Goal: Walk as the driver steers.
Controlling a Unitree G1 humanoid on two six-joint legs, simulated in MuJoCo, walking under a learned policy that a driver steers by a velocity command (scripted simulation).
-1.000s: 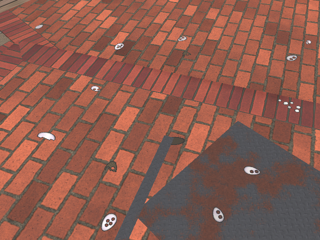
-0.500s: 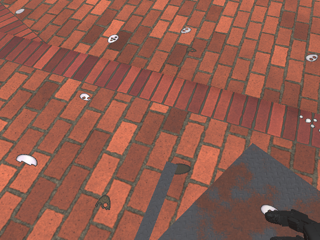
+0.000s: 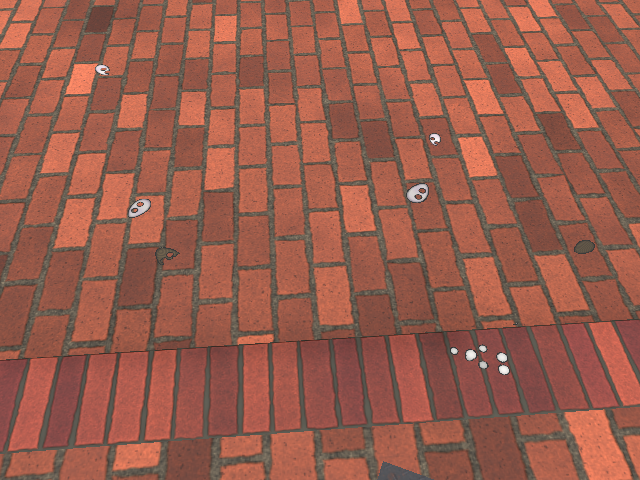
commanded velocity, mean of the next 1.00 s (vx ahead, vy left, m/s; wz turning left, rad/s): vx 0.87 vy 0.00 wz -0.26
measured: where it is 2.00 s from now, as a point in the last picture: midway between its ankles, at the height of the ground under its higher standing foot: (430, 254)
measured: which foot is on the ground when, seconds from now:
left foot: up 0.00-0.34, down 0.36-0.84, up 0.86-1.00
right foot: down 0.00-0.36, up 0.38-0.78, down 0.80-1.00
